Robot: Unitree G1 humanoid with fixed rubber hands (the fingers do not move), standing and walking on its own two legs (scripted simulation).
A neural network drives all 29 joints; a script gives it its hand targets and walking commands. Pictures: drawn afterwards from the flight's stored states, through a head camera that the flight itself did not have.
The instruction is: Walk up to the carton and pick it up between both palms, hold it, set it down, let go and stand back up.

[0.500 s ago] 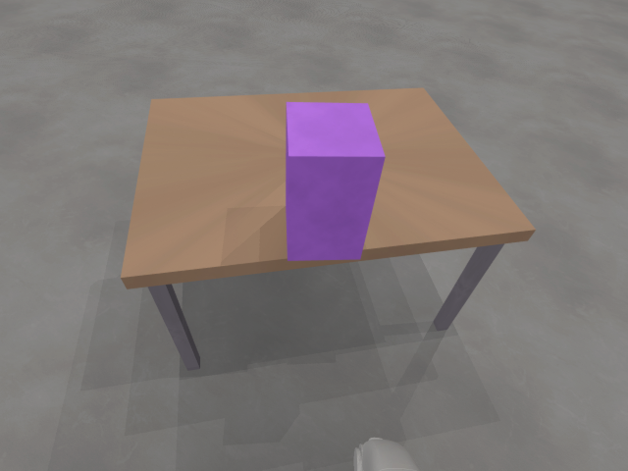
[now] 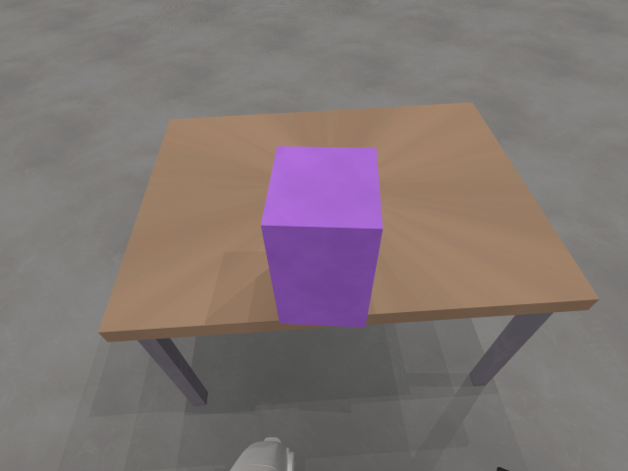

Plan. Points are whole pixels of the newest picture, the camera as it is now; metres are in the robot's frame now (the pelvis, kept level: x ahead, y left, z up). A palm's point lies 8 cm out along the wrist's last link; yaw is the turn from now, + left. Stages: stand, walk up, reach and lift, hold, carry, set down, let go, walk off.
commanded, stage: walk up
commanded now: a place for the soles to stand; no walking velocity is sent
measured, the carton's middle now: (324, 242) +0.49 +0.03 -0.05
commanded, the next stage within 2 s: none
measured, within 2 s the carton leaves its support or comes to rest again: neither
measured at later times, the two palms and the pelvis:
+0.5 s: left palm (184, 455) +0.16 +0.21 -0.11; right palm out of the picture +0.14 -0.26 -0.12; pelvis +0.07 -0.02 +0.00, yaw -3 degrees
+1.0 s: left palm out of the picture +0.12 +0.22 -0.12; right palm out of the picture +0.10 -0.26 -0.12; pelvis +0.07 -0.02 +0.01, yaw -4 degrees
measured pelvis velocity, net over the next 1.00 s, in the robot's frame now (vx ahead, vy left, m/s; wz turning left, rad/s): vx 0.07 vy -0.02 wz -0.06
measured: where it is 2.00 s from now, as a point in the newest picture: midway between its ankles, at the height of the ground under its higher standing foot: outside the picture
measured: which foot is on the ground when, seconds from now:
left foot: up 0.00-0.06, down 0.08-1.00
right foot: down 0.00-1.00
